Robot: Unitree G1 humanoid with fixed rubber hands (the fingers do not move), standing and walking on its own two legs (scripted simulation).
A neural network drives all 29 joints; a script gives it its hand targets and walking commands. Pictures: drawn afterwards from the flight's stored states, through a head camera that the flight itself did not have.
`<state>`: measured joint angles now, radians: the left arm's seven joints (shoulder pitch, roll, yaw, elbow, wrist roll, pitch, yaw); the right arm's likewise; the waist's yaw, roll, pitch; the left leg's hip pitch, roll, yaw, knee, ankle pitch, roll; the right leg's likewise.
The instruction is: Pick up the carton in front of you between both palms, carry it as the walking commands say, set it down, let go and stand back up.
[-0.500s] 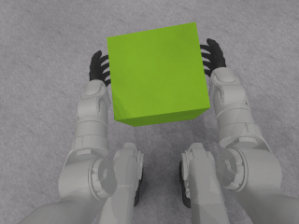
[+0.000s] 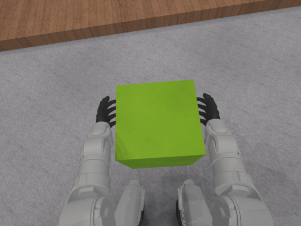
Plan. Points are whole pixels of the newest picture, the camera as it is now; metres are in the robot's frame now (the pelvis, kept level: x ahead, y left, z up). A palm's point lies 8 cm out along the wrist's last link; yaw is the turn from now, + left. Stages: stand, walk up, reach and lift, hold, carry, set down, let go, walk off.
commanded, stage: reach and lift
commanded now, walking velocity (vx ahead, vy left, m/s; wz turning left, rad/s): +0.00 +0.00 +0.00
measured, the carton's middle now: (158, 130) +0.40 +0.01 -0.11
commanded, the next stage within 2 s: hold in 1.70 s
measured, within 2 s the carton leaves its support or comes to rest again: neither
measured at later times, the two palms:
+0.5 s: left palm (80, 112) +0.36 +0.16 +0.12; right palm (237, 108) +0.36 -0.14 +0.12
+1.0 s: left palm (60, 102) +0.35 +0.16 +0.18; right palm (254, 103) +0.34 -0.14 +0.18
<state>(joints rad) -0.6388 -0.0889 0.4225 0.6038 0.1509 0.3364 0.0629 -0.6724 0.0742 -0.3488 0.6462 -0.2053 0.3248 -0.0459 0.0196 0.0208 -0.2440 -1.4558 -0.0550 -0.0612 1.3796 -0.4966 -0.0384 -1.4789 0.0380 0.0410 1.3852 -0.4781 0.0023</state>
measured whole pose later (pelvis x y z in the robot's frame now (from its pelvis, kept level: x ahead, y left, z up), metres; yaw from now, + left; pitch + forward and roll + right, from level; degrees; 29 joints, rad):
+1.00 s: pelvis +0.04 +0.01 +0.16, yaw -1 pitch -4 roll +0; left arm -0.37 -0.17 0.35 0.42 0.31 0.60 -0.01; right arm -0.37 0.17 -0.33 0.42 -0.32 0.60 0.02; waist 0.00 0.00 0.05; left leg -0.18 -0.03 -0.06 0.49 -0.24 0.00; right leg -0.20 0.02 0.07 0.49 -0.21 0.01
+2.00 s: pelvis +0.04 +0.01 +0.16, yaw -1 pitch -8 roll +0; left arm -0.29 -0.16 0.25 0.25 0.28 0.75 -0.01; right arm -0.28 0.16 -0.22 0.23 -0.28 0.76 0.01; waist -0.01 0.01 0.04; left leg -0.04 -0.02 -0.07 0.38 -0.20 0.00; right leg -0.06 0.02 0.07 0.38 -0.18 0.01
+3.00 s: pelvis +0.34 +0.01 +0.16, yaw -2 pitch +7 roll -1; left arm -0.19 -0.14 0.13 -0.32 0.08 1.22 0.10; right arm -0.16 0.13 -0.12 -0.35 -0.11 1.23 -0.09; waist -0.04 0.05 -0.12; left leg -0.12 0.03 0.18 0.33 -0.33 0.03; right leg -0.53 -0.06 -0.12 0.85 -0.37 0.00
